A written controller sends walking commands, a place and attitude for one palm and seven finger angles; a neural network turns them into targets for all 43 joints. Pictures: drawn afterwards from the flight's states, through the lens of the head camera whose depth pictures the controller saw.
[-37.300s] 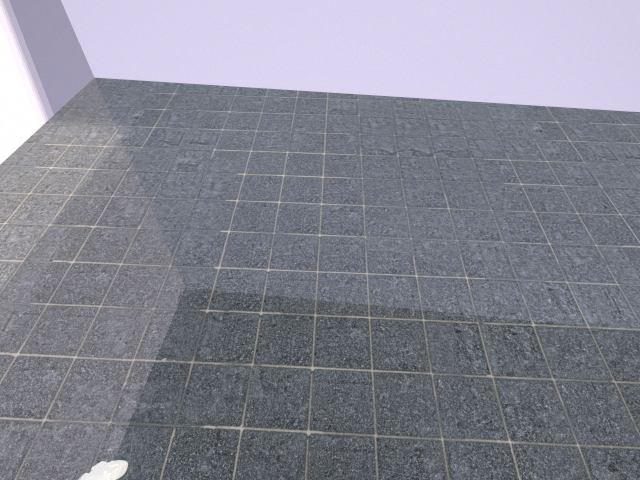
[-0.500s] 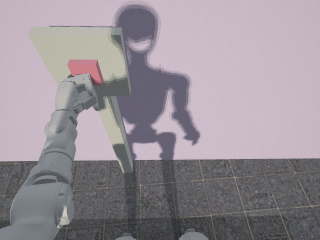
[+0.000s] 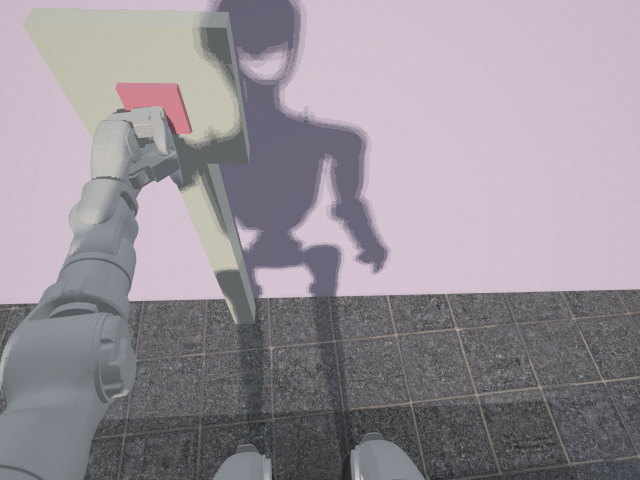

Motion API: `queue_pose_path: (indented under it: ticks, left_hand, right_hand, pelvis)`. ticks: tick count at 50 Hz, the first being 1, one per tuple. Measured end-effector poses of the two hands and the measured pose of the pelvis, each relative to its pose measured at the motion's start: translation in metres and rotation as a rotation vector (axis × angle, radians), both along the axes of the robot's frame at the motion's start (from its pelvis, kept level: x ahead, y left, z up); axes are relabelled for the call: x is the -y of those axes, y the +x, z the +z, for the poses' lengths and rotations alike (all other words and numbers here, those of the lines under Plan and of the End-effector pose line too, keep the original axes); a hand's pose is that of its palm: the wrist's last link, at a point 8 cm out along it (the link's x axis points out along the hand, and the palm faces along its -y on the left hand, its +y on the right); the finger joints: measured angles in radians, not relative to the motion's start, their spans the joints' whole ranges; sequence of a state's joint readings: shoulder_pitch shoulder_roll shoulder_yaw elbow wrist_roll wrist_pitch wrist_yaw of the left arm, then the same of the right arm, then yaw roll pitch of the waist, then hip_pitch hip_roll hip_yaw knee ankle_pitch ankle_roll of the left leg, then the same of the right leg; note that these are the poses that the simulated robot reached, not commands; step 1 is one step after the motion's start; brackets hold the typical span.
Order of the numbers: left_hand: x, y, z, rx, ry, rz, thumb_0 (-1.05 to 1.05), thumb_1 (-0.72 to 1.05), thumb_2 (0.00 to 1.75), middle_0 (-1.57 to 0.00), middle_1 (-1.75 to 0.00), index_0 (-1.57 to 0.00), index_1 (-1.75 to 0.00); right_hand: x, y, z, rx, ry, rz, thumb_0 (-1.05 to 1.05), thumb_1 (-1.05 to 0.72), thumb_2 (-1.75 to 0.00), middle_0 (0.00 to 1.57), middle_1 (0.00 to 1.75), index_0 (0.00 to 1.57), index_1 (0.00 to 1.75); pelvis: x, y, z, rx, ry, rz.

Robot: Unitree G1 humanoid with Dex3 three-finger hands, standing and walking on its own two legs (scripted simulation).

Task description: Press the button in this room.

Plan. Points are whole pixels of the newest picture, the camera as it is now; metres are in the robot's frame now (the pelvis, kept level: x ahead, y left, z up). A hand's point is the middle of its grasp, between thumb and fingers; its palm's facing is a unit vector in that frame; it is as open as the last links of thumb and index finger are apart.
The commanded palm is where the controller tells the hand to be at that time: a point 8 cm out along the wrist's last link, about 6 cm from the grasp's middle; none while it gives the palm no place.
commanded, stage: hold the button down briefly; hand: left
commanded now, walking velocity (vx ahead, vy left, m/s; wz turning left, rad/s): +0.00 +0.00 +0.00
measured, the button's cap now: (157, 104) +0.55 +0.17 +0.13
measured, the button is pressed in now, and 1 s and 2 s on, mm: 13 0 0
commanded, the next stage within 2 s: pull the fist back off the button in 0.12 s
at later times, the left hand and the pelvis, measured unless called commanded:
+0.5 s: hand (173, 160) +0.48 +0.15 +0.10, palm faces -0.02 -1.00 -0.03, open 2.9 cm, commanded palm +0.46 +0.20 +0.11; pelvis +0.00 +0.00 +0.00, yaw +0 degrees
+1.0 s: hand (174, 194) +0.43 +0.15 +0.10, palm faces -0.01 -1.00 -0.02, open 3.1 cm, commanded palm +0.39 +0.20 +0.11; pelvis +0.04 -0.01 +0.02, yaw -2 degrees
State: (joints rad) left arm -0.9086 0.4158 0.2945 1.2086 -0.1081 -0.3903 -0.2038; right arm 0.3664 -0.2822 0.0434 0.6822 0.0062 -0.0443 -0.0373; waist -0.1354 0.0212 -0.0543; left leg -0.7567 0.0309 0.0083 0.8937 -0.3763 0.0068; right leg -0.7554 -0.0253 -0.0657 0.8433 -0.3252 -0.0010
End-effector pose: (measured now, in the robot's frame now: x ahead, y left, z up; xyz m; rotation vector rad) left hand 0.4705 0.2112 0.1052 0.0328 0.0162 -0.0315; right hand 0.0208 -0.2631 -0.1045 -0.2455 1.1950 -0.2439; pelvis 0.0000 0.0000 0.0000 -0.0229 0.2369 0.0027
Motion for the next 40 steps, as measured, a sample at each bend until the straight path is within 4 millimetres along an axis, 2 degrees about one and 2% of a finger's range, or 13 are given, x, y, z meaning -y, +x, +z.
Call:
queue_pose_path:
  ticks: [11, 22, 31, 40]
  left_hand:
    - [0.000, 0.000, 0.000, -0.007, 0.005, 0.003, -0.01, 0.76, 0.98, -1.30, -1.49, -1.37, -1.50]
    - [0.001, -0.004, -0.001, 0.001, -0.004, 0.014, -0.01, 0.78, 0.97, -1.30, -1.49, -1.34, -1.50]
    - [0.005, -0.015, -0.003, 0.015, -0.003, 0.012, -0.03, 0.83, 0.97, -1.30, -1.49, -1.31, -1.50]
    - [0.017, -0.027, -0.003, 0.023, -0.010, -0.009, -0.01, 0.89, 0.94, -1.30, -1.50, -1.30, -1.50]
  right_hand:
    - [0.001, -0.015, 0.000, -0.007, -0.011, 0.005, 0.01, -0.91, -0.90, 0.20, 0.30, 0.20, 0.30]
    - [-0.002, -0.010, 0.000, 0.014, -0.001, 0.017, 0.01, -0.91, -0.90, 0.20, 0.30, 0.20, 0.30]
    - [-0.006, 0.013, 0.001, 0.049, 0.028, 0.020, 0.01, -0.91, -0.90, 0.20, 0.30, 0.20, 0.30]
    - [-0.008, 0.056, 0.009, 0.138, 0.056, 0.017, 0.01, -0.91, -0.90, 0.20, 0.30, 0.20, 0.30]
  pelvis:
    - [-0.001, -0.009, -0.003, -0.011, -0.002, 0.004]
    - [-0.002, -0.007, -0.003, -0.007, 0.000, -0.001]
    - [-0.002, 0.002, 0.002, 0.016, 0.004, -0.009]
    - [0.000, 0.019, 0.009, 0.044, 0.011, -0.024]
